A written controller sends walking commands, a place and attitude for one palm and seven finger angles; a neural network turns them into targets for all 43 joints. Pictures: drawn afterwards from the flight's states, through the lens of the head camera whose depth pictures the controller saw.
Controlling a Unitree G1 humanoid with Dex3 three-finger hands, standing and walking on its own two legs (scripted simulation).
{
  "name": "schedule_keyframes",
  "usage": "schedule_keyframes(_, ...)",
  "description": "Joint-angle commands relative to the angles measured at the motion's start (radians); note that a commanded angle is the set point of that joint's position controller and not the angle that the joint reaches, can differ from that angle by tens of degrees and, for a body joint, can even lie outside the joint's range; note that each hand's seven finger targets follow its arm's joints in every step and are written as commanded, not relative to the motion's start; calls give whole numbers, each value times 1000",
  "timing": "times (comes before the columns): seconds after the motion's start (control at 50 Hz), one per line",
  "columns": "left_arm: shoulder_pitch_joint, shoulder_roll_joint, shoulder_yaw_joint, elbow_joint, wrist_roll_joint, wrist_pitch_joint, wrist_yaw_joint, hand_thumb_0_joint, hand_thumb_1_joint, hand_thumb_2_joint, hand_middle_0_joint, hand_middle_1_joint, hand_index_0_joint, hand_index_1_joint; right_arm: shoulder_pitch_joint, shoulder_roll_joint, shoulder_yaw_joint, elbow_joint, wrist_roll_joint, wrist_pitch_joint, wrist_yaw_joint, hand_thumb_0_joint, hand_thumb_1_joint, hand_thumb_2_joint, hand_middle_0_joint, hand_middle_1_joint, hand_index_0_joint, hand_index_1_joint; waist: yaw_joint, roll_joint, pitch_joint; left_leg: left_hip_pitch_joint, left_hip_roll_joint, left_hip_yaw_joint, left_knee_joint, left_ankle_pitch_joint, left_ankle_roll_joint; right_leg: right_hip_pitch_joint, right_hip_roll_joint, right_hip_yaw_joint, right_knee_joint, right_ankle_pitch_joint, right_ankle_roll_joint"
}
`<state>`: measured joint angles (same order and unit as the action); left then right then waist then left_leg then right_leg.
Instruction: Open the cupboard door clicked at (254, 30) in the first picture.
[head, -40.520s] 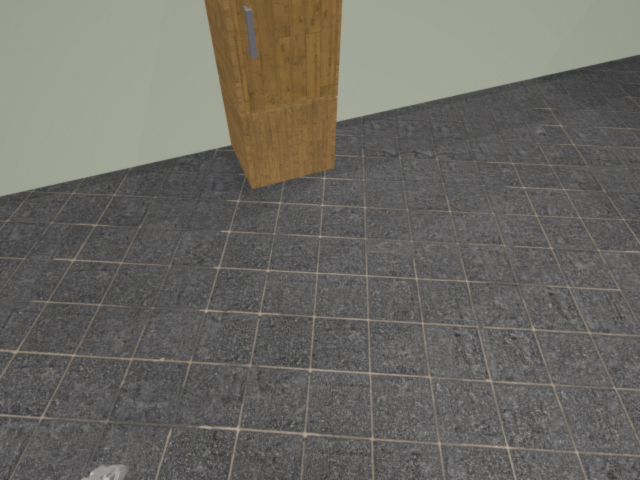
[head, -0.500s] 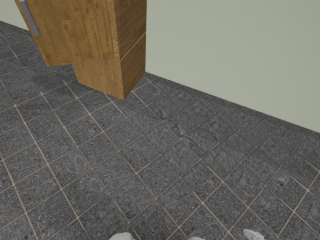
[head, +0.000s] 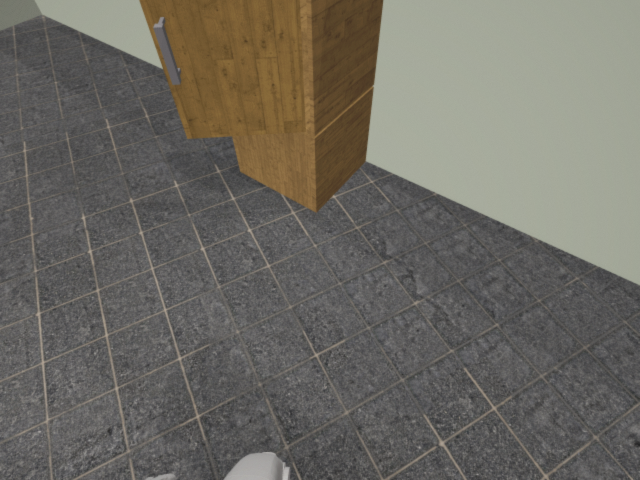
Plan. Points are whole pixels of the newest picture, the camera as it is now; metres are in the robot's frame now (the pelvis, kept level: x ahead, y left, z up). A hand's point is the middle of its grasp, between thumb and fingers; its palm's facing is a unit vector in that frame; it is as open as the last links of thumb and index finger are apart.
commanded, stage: turn to face it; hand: left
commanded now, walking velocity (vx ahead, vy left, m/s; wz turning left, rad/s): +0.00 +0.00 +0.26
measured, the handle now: (169, 51) +1.09 +0.46 -0.04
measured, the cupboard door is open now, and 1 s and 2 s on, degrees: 41 41 41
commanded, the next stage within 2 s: take the last steps up to it in 0.04 s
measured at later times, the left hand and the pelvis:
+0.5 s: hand out of the picture +0.07 +0.22 -0.17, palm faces +0.19 -0.96 -0.23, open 7.4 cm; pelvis +0.04 +0.01 -0.01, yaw +8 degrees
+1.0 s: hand (139, 442) +0.19 +0.29 -0.17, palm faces +0.20 -0.96 -0.18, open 7.4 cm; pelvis +0.18 +0.09 +0.00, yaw +9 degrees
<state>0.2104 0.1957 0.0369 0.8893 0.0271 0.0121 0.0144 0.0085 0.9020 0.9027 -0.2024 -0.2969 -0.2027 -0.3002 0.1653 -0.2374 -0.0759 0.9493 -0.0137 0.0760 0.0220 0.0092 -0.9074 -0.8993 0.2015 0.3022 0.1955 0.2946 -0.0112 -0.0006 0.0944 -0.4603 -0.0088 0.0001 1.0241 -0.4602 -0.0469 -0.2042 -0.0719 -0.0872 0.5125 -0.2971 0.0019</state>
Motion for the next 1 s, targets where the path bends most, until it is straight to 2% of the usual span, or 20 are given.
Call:
schedule_keyframes(0.0, 72, 213, 57, -27, 3, -24, 13, 0, 900, 900, -200, -300, -200, -300, -81, -26, 3, -86, 6, -34, -4, 0, -900, -900, 200, 300, 200, 300, 55, -186, -98, 33, -6, 52, -208, -21, -2, 129, -237, 148, -139, 538, -138)
schedule_keyframes(0.08, 63, 206, 57, 5, -10, -19, 10, 0, 900, 900, -200, -300, -200, -300, -5, -40, 11, -47, 5, -54, -14, 0, -900, -900, 200, 300, 200, 300, 12, -174, -123, 234, -8, 52, -543, 188, 17, 74, -206, 99, -29, 491, -72)
schedule_keyframes(0.1, 53, 183, 54, 0, -19, -14, 8, 0, 900, 900, -200, -300, -200, -300, 29, -80, 5, -35, 3, -64, -16, 0, -900, -900, 200, 300, 200, 300, -8, -77, -150, 358, 50, 0, -633, 345, 41, -7, -172, 58, 53, 397, -22)
schedule_keyframes(0.12, 81, 123, 41, -14, -26, -8, 5, 0, 900, 900, -200, -300, -200, -300, 52, -162, -8, -34, -8, -74, -22, 0, -900, -900, 200, 300, 200, 300, -8, 169, -193, 467, 262, -259, -637, 609, 133, -174, -68, -8, 183, 72, 43)
schedule_keyframes(0.14, 44, 97, 27, -29, -22, -1, 5, 0, 900, 900, -200, -300, -200, -300, 81, -215, -16, -31, -15, -62, -28, 0, -900, -900, 200, 300, 200, 300, -32, 258, -188, 421, 390, -354, -679, 655, 250, -220, -20, -7, 322, -323, 60)
schedule_keyframes(0.24, -44, 94, 33, -7, -8, -5, -25, 0, 900, 900, -200, -300, -200, -300, 76, -146, 6, -24, -18, -87, -51, 0, -900, -900, 200, 300, 200, 300, -13, 175, -102, 372, 266, -272, -723, 370, 248, -338, -11, 58, 506, -197, 29)
schedule_keyframes(0.32, -47, 72, 28, 3, -4, -14, -39, 0, 900, 900, -200, -300, -200, -300, 85, -143, 3, -11, -17, -92, -44, 0, -900, -900, 200, 300, 200, 300, -11, 166, -72, 270, 217, -235, -765, 138, 229, -197, 17, 1, 296, -165, 23)
schedule_keyframes(0.4, 110, 89, 41, 55, 0, -30, -39, 0, 900, 900, -200, -300, -200, -300, 48, -117, 3, -7, -7, -90, -37, 0, -900, -900, 200, 300, 200, 300, 71, 60, -65, 57, 126, -172, -637, -59, 166, 151, 43, -16, -20, -37, 20)
schedule_keyframes(0.42, 177, 137, 54, 71, 6, -41, -31, 0, 900, 900, -200, -300, -200, -300, 49, -73, 11, -17, 1, -93, -32, 0, -900, -900, 200, 300, 200, 300, 104, -84, -65, -100, 38, -86, -460, -96, 118, 293, -78, 147, -153, -189, -14)
schedule_keyframes(0.44, 249, 234, 76, 83, 10, -45, -21, 0, 900, 900, -200, -300, -200, -300, 28, -23, 20, -54, 3, -96, -22, 0, -900, -900, 200, 300, 200, 300, 140, -351, -44, -263, -56, 36, -201, -137, 62, 346, -350, 521, -345, -369, -120)
schedule_keyframes(0.46, 274, 251, 75, 83, 0, -39, -16, 0, 900, 900, -200, -300, -200, -300, -51, -76, 11, -87, -14, -92, -10, 0, -900, -900, 200, 300, 200, 300, 151, -200, 10, -270, 0, -18, -28, -134, 61, 234, -438, 600, -421, -424, -189)
schedule_keyframes(0.48, 227, 237, 72, 76, 0, -51, -8, 0, 900, 900, -200, -300, -200, -300, -57, -68, 2, -77, -14, -90, -7, 0, -900, -900, 200, 300, 200, 300, 115, -203, 20, -282, 44, -52, 65, -56, 55, 165, -414, 619, -413, -478, -210)
schedule_keyframes(0.58, 123, 132, 43, 80, 1, -85, -9, 0, 900, 900, -200, -300, -200, -300, -5, -6, 9, -26, -9, -83, 19, 0, -900, -900, 200, 300, 200, 300, 32, -148, 36, -120, 102, 30, -124, 183, 16, 49, -262, 150, -372, 35, -115)
schedule_keyframes(0.66, 181, 164, 52, 139, 2, -83, -13, 0, 900, 900, -200, -300, -200, -300, -19, 32, 20, -26, -7, -107, 26, 0, -900, -900, 200, 300, 200, 300, 58, -146, -27, 34, 39, 121, -400, 199, 25, 94, -228, 67, -267, 168, -96)
schedule_keyframes(0.72, 151, 145, 52, 144, -6, -66, -17, 0, 900, 900, -200, -300, -200, -300, 150, -32, 9, 28, -12, -125, 10, 0, -900, -900, 200, 300, 200, 300, -29, -60, -76, 354, 13, 144, -556, 243, 41, -53, -166, -7, -62, 127, -49)
schedule_keyframes(0.76, 130, 45, 28, 84, -14, -59, -24, 0, 900, 900, -200, -300, -200, -300, 406, -218, -37, 80, -25, -129, -24, 0, -900, -900, 200, 300, 200, 300, -117, 318, -208, 620, 379, -389, -730, 111, 199, -373, 30, -91, 480, -303, 24)
schedule_keyframes(0.78, 71, 46, 26, 55, -8, -61, -20, 0, 900, 900, -200, -300, -200, -300, 403, -221, -32, 83, -25, -122, -33, 0, -900, -900, 200, 300, 200, 300, -120, 227, -178, 550, 436, -446, -779, 15, 257, -435, 11, 5, 640, -321, -10)
schedule_keyframes(0.82, -4, 43, 28, 58, -8, -57, -24, 0, 900, 900, -200, -300, -200, -300, 263, -134, -12, 51, -19, -126, -42, 0, -900, -900, 200, 300, 200, 300, -73, 215, -77, 368, 398, -354, -812, -18, 251, -487, -59, 71, 735, -172, -16)
schedule_keyframes(0.9, 52, 7, 27, 87, -4, -37, -40, 0, 900, 900, -200, -300, -200, -300, 169, -73, 12, 52, -19, -146, -47, 0, -900, -900, 200, 300, 200, 300, 6, 130, -65, 226, 318, -119, -844, 138, 204, -308, -71, 42, 485, -65, -3)
schedule_keyframes(0.98, 12, 7, 26, 69, -2, -37, -44, 0, 900, 900, -200, -300, -200, -300, 160, -79, 5, 65, -19, -139, -39, 0, -900, -900, 200, 300, 200, 300, 10, 90, -51, 198, 292, -66, -839, 110, 213, -163, -24, -14, 220, -12, 4)
